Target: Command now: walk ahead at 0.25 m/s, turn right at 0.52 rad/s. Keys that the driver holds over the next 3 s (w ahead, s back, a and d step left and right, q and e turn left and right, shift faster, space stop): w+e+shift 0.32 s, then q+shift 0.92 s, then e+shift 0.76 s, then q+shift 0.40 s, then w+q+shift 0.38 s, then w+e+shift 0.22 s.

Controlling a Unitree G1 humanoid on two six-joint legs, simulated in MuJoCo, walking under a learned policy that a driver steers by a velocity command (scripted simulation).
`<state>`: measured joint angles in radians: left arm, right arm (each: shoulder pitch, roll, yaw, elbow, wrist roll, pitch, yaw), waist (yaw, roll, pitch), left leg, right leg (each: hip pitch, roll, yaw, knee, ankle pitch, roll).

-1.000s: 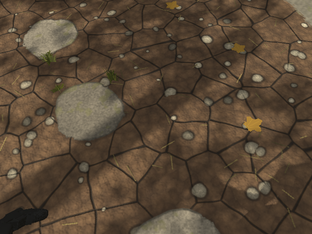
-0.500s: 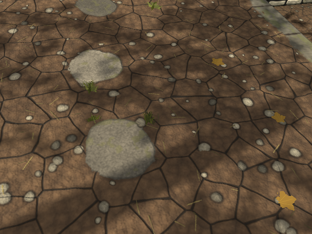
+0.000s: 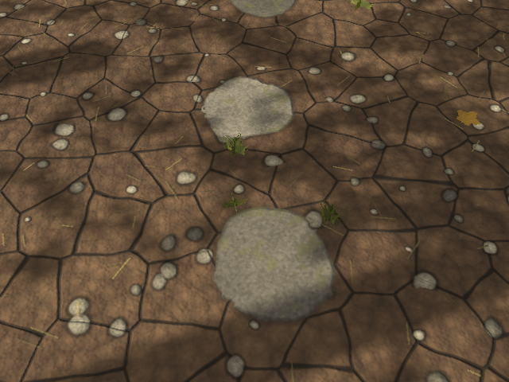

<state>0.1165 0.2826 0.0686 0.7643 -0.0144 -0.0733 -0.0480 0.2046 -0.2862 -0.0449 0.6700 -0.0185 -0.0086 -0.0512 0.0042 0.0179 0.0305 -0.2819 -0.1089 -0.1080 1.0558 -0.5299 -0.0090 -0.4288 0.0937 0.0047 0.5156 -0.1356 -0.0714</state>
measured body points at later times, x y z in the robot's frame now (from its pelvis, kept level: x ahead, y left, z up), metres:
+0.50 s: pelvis +0.18 -0.01 +0.01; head +0.21 +0.00 +0.46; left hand +0.49 +0.13 -0.05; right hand +0.09 -0.28 -0.10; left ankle +0.13 +0.16 -0.72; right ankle +0.24 -0.18 -0.68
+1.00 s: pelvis +0.33 -0.04 +0.00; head +0.36 -0.01 +0.44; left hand +0.48 +0.26 -0.12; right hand +0.51 -0.32 -0.07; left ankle +0.39 +0.06 -0.73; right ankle +0.28 -0.19 -0.72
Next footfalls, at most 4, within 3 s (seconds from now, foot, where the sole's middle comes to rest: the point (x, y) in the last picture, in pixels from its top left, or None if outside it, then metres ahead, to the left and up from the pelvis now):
0.22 left None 0.17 0.15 -0.76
0.56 right None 0.32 -0.20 -0.76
0.98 left None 0.43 0.07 -0.76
1.42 right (325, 370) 0.49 -0.16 -0.76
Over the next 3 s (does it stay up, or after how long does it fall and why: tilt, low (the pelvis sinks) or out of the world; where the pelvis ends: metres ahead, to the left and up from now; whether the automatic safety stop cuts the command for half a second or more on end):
stays up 0.62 0.04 0.00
